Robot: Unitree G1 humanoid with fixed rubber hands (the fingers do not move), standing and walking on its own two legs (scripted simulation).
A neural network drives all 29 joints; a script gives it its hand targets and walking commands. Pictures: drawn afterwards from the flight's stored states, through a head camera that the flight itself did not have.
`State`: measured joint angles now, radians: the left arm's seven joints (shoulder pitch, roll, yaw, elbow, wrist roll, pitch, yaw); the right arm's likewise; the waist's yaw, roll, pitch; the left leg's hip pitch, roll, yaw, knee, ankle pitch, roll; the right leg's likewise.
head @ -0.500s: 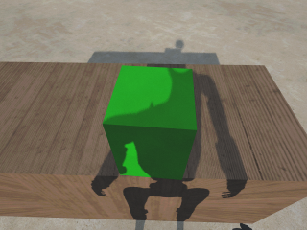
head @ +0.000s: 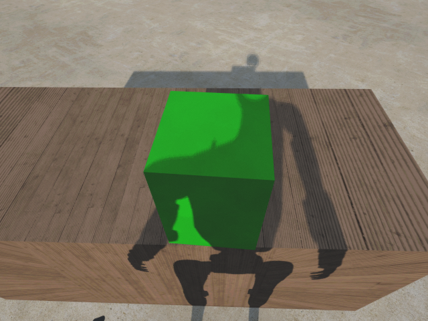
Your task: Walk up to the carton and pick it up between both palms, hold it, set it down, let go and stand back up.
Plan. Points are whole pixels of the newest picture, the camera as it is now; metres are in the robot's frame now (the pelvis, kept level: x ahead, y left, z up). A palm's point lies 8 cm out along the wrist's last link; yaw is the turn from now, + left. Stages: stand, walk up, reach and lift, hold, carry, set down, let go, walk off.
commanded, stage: walk up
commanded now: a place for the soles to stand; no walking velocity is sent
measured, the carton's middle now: (214, 174) +0.41 +0.01 +0.02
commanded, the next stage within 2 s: reach and lift in 0.22 s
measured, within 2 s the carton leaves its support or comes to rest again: neither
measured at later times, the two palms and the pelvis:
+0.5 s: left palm (93, 320) +0.15 +0.24 -0.09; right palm (345, 311) +0.16 -0.24 -0.10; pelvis -0.01 -0.01 -0.01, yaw +1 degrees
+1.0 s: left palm (87, 315) +0.15 +0.24 -0.06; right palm (333, 314) +0.15 -0.20 -0.07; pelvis +0.01 +0.01 +0.01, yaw +0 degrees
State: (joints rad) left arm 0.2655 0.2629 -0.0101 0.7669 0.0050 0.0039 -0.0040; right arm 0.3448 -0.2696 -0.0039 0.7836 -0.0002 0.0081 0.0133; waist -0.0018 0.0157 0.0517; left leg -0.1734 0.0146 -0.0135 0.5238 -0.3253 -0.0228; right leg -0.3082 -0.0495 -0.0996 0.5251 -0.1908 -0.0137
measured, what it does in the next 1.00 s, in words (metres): stands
